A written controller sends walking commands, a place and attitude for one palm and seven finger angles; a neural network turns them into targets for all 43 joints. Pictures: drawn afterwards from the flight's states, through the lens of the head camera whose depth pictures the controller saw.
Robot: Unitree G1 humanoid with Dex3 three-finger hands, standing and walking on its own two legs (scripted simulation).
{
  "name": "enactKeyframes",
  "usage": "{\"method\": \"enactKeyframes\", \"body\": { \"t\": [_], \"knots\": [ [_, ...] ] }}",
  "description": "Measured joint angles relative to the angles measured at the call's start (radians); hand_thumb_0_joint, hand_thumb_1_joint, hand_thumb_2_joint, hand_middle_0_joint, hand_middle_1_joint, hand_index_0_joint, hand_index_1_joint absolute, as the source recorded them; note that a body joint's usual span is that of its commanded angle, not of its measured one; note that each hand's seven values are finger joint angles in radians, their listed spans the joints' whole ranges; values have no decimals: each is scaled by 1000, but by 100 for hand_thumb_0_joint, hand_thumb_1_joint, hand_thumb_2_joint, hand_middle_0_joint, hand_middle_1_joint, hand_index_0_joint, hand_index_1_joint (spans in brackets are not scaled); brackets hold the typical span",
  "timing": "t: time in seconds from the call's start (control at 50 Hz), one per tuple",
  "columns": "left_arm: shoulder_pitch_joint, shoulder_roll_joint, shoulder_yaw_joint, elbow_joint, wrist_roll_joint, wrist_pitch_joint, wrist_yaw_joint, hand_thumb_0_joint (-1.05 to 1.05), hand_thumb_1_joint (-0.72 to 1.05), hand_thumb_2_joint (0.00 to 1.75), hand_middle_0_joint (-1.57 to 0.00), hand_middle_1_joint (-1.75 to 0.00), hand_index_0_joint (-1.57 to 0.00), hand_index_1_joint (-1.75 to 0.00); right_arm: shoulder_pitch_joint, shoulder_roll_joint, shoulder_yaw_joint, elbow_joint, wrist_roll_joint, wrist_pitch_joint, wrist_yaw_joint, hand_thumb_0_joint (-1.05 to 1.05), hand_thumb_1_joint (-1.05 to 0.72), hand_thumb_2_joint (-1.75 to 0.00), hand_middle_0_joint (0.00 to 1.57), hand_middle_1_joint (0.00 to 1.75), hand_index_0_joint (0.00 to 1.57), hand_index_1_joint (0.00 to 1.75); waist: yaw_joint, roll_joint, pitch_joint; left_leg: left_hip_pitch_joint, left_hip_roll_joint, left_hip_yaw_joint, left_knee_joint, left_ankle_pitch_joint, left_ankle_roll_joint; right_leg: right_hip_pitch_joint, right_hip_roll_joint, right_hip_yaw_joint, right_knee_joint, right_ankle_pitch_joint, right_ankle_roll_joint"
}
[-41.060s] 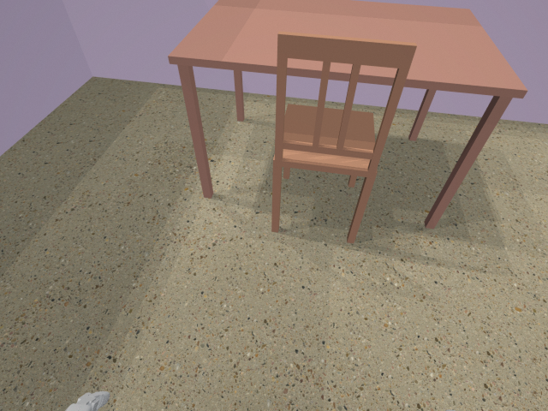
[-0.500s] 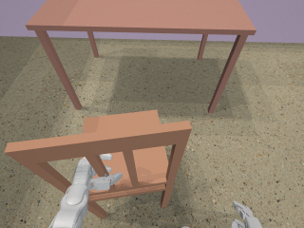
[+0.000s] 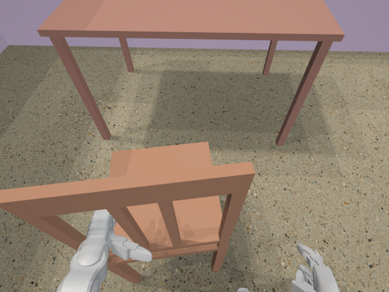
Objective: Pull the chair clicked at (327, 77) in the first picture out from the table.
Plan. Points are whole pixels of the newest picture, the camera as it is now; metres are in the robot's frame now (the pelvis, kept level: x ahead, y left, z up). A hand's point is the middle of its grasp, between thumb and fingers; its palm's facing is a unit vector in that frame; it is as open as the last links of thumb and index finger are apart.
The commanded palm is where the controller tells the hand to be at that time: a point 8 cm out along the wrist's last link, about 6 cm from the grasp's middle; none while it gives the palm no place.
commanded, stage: draw the fingers out of the gap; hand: left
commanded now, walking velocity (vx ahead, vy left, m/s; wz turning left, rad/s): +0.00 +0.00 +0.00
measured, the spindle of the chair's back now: (133, 230) +0.26 +0.15 -0.06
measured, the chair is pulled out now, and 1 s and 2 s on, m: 0.61 0.61 0.61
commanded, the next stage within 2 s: draw the hand back to the body in 0.84 s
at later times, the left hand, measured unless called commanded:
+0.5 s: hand (125, 264) +0.19 +0.15 -0.04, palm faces +0.01 -0.99 -0.17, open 17.5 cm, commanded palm +0.17 +0.20 -0.02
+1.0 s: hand out of the picture +0.12 +0.15 -0.03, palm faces +0.07 -0.99 -0.15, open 17.5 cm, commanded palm +0.09 +0.21 +0.00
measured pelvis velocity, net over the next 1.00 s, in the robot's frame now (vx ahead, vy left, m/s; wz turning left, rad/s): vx -0.02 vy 0.00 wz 0.02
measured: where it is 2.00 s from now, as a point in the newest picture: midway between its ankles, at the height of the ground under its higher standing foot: outside the picture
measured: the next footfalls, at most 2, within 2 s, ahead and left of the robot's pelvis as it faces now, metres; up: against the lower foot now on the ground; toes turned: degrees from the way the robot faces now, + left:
none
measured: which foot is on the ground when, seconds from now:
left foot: down 0.00-1.00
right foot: down 0.00-1.00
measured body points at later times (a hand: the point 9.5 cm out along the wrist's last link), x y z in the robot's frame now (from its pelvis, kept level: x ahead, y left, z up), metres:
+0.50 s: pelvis -0.01 +0.00 -0.01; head +0.04 -0.01 +0.44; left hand +0.19 +0.20 -0.03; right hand +0.16 -0.24 -0.09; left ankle -0.05 +0.13 -0.70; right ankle +0.01 -0.14 -0.70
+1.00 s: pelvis -0.02 +0.00 -0.02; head +0.02 +0.00 +0.43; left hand +0.11 +0.21 -0.02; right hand +0.18 -0.23 -0.09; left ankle -0.05 +0.13 -0.70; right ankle +0.01 -0.14 -0.70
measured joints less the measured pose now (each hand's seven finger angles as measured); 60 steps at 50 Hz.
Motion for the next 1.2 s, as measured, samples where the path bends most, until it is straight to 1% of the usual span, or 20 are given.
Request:
{"method": "enactKeyframes", "body": {
  "t": [0.08,0.14,0.2,0.32,0.46,0.54,0.64,0.74,0.86,0.98,1.0,1.02,1.06,1.14,1.2],
  "knots": [
    [16,1,-11,-20,-4,20,-13,-1,-54,20,-3,-8,-3,-8,2,-8,1,-3,0,0,-5,2,-90,-89,21,30,20,30,-1,3,-6,-10,-2,-7,13,-7,0,-6,-2,-7,9,-7,1],
    [33,4,0,-32,-3,28,-24,-1,-54,20,-2,-4,-2,-5,2,-7,3,-9,-1,4,-8,2,-90,-89,21,30,20,30,-3,-5,-9,-17,-2,-6,21,-10,-1,-15,-2,-5,20,-11,0],
    [78,13,10,-72,-2,30,-22,-1,-54,20,-1,-2,-1,-3,10,-3,1,-22,1,4,-9,2,-90,-89,21,30,20,30,-5,-8,-12,-20,0,-5,27,-13,-1,-18,0,-4,25,-13,-1],
    [189,19,-17,-170,0,30,-14,-1,-54,20,-1,-1,0,-1,25,-3,0,-41,3,-10,-13,2,-90,-89,21,30,20,30,-5,2,-18,-28,-2,-11,44,-20,0,-19,-3,-10,34,-18,1],
    [262,8,-56,-237,8,37,-3,-1,-54,20,-1,0,0,-1,22,5,11,-51,0,-24,-24,2,-90,-89,21,30,20,30,3,-3,-20,-54,-9,-16,79,-27,3,-42,-10,-13,67,-26,3],
    [292,14,-59,-278,15,36,6,-1,-54,20,-1,0,0,-1,19,14,16,-59,0,-29,-27,2,-90,-89,21,30,20,30,6,-5,-22,-66,-9,-20,96,-31,2,-51,-11,-16,81,-29,2],
    [355,17,-50,-330,12,43,4,-1,-54,20,-1,0,0,-1,15,24,17,-66,4,-26,-29,2,-90,-89,21,30,20,30,5,-2,-36,-71,-8,-22,108,-35,1,-54,-10,-17,89,-31,1],
    [425,14,-68,-375,14,57,-3,-1,-54,20,-1,0,0,-1,16,24,15,-81,5,-31,-34,2,-90,-89,21,30,20,30,7,3,-45,-78,-9,-24,122,-41,3,-59,-11,-19,100,-36,3],
    [527,8,-81,-446,22,38,-1,-1,-54,20,-1,0,0,-1,19,32,1,-91,5,-37,-40,2,-90,-89,21,30,20,30,16,-3,-57,-92,-9,-26,142,-50,2,-72,-11,-20,118,-44,2],
    [595,17,-69,-478,27,12,-12,-1,-54,20,-1,0,0,-1,12,40,-8,-94,7,-33,-47,2,-90,-89,21,30,20,30,24,-2,-64,-116,-7,-32,172,-63,2,-91,-9,-25,141,-54,1],
    [605,16,-61,-482,2,-7,-18,-1,-54,20,-1,0,0,-1,10,41,-9,-93,8,-39,-48,2,-90,-89,21,30,20,30,24,-2,-64,-123,-6,-34,179,-65,1,-97,-9,-26,146,-55,1],
    [613,14,-51,-488,-22,-43,-27,-1,-54,20,-1,0,0,-1,9,43,-11,-89,8,-49,-49,2,-90,-89,21,30,20,30,27,-5,-65,-132,-6,-35,188,-68,1,-106,-8,-27,153,-57,0],
    [621,16,-32,-510,-55,-119,-43,-1,-54,20,-1,0,-1,-1,6,47,-15,-77,9,-67,-51,2,-90,-89,21,30,20,30,35,-10,-64,-150,-3,-38,207,-74,-1,-122,-6,-30,168,-61,-1],
    [609,27,13,-565,-97,-261,-75,-1,-54,20,-1,0,0,-1,0,54,-24,-42,17,-91,-43,2,-90,-89,21,30,20,30,45,-9,-62,-168,-2,-47,235,-84,-3,-134,-4,-37,187,-68,-3],
    [588,31,51,-570,-120,-374,-117,-1,-54,20,-1,0,0,0,-16,62,-30,-16,22,-97,-27,2,-90,-89,21,30,20,30,44,-4,-64,-181,0,-45,252,-90,-3,-147,-2,-35,201,-70,-2]
  ]
}}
